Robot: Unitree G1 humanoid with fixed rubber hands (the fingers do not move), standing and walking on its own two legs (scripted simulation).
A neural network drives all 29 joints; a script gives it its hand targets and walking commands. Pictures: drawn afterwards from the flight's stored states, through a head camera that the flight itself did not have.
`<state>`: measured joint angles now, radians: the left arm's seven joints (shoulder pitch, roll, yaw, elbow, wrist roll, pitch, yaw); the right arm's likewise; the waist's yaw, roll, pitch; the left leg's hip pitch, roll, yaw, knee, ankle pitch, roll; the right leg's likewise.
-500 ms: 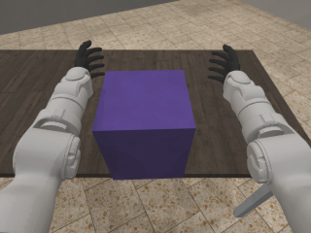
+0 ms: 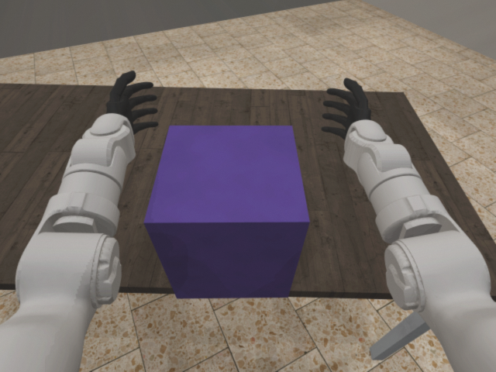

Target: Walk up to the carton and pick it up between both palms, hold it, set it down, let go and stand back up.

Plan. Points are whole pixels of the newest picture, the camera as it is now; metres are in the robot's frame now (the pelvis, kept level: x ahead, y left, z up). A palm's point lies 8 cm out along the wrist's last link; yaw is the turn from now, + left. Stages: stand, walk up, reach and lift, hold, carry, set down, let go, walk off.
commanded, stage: set down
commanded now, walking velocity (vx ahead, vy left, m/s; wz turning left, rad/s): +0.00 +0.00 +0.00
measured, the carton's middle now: (231, 216) +0.39 +0.03 +0.04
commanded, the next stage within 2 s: none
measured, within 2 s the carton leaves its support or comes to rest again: neither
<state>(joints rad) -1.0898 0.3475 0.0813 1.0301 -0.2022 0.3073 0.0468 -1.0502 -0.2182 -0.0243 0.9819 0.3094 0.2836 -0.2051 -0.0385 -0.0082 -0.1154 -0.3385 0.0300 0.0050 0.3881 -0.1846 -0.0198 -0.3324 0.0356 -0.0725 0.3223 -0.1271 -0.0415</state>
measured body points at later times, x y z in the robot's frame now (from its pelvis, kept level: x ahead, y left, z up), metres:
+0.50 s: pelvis -0.01 +0.01 +0.00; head -0.01 +0.02 +0.45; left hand +0.39 +0.22 +0.11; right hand +0.36 -0.18 +0.10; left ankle +0.00 +0.13 -0.75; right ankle +0.01 -0.09 -0.75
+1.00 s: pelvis -0.01 +0.02 +0.00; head -0.01 +0.03 +0.45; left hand +0.32 +0.21 +0.03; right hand +0.30 -0.17 +0.03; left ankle +0.00 +0.13 -0.75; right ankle +0.01 -0.09 -0.75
